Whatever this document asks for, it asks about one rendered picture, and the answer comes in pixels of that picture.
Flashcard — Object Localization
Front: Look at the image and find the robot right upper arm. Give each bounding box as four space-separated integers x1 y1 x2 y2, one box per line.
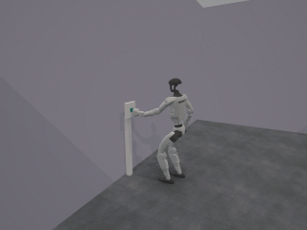
182 94 194 115

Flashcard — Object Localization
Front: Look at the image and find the robot left hand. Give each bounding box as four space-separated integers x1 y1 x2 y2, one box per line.
132 108 140 117

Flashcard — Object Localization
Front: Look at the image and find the robot left foot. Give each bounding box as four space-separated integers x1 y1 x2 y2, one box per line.
158 177 175 184

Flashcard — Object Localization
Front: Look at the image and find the left robot forearm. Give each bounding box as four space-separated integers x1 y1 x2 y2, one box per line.
138 108 158 118

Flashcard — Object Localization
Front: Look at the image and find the robot left upper arm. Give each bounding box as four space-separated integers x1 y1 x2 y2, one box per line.
156 97 175 115

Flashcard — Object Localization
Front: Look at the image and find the right robot forearm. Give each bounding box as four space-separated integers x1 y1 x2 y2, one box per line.
183 112 194 126

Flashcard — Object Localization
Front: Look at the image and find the panel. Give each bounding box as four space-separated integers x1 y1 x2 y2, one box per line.
124 101 136 176

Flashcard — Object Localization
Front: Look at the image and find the robot left thigh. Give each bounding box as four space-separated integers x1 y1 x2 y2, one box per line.
157 131 180 158

